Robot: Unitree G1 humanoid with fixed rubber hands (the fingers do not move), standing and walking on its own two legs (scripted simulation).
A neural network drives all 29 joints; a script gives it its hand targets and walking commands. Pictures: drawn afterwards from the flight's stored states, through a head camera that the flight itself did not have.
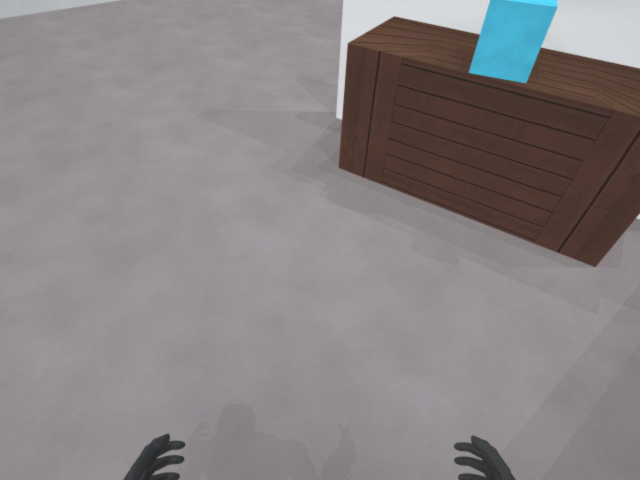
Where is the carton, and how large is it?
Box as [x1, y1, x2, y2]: [469, 0, 557, 82]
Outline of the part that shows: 490,0 469,72 526,82 556,9 556,0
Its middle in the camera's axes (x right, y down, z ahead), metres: +0.71 -0.78 +1.44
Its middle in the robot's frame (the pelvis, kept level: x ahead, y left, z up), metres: +1.61 -0.71 +0.00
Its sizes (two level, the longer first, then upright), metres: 0.210 0.200 0.250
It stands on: a pedestal, 0.64 m high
